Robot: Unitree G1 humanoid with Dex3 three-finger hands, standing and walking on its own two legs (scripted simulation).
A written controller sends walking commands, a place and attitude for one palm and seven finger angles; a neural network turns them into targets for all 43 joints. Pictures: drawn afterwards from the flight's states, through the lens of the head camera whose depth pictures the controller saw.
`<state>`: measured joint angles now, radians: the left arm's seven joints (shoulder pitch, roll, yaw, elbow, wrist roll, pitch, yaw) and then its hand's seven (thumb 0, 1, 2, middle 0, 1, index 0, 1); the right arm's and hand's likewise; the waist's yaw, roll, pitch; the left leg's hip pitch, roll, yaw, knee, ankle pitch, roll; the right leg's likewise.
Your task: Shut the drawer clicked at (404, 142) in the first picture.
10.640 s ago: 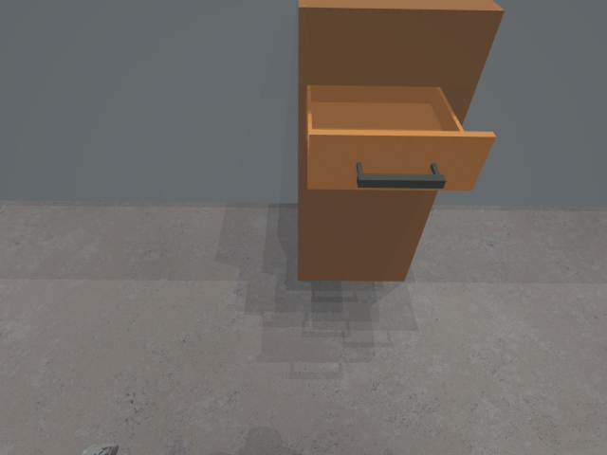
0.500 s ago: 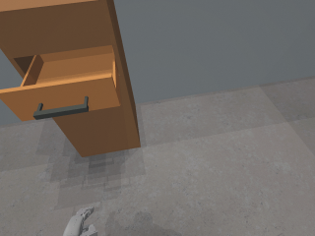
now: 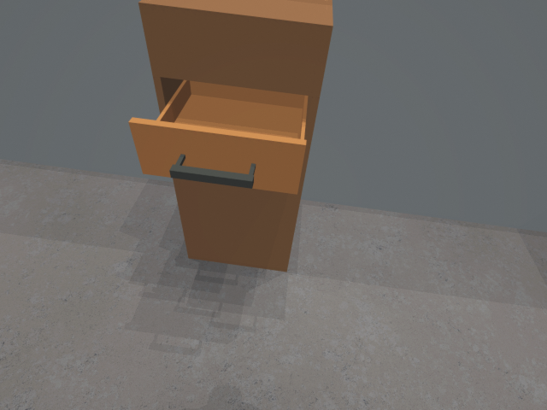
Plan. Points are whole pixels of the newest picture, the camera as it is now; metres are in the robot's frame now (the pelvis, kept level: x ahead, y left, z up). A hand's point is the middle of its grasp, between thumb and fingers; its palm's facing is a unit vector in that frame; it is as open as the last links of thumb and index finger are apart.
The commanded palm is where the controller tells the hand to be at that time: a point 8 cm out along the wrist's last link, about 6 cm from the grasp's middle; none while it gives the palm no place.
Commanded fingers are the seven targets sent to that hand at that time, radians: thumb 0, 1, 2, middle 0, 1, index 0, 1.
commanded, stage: take the last steps up to it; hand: left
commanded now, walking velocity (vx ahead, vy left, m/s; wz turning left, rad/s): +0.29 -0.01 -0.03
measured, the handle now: (214, 169) +0.59 +0.21 -0.01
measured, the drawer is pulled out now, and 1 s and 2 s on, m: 0.21 0.21 0.21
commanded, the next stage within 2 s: come to a stop and stand still in 0.44 s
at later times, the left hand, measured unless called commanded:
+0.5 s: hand (202, 342) +0.27 +0.16 -0.17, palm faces -0.04 -0.98 -0.19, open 7.4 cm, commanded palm none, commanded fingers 0.00 0.90 0.90 -0.20 -0.30 -0.20 -0.30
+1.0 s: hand (170, 371) +0.21 +0.21 -0.19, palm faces +0.08 -0.97 -0.22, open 7.4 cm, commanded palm none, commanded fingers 0.00 0.90 0.90 -0.20 -0.30 -0.20 -0.30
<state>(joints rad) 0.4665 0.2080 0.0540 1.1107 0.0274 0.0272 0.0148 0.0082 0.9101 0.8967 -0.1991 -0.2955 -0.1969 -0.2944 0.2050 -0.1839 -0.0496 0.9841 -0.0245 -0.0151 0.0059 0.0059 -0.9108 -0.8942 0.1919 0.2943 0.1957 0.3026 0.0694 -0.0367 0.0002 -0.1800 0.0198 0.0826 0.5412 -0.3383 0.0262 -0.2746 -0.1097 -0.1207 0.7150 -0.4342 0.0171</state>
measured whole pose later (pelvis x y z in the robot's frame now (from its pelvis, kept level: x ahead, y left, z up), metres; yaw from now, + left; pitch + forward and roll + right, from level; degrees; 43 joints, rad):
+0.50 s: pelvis +0.15 -0.01 -0.01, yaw -1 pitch -2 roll +0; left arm 0.12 0.16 0.04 0.99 0.02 -0.03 -0.01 0.01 0.91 0.90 -0.20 -0.30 -0.19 -0.29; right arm 0.54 -0.08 -0.01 1.19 -0.02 -0.05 -0.04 0.01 -0.91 -0.89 0.20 0.30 0.20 0.30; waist -0.06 0.01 0.07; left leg 0.10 0.01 0.10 0.46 -0.49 0.01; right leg -0.42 -0.03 -0.12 0.63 -0.17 -0.05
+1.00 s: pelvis +0.17 +0.02 -0.01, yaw +0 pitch -1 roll +0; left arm 0.22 0.18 0.06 1.00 0.03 0.03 0.04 0.00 0.91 0.90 -0.20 -0.30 -0.20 -0.29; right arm 0.13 -0.19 -0.07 0.98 -0.01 0.02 -0.02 0.00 -0.92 -0.89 0.19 0.29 0.19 0.30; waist 0.04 -0.02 0.08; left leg -0.26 0.02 0.02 0.61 -0.33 -0.04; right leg -0.38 -0.06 -0.11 0.59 -0.19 -0.01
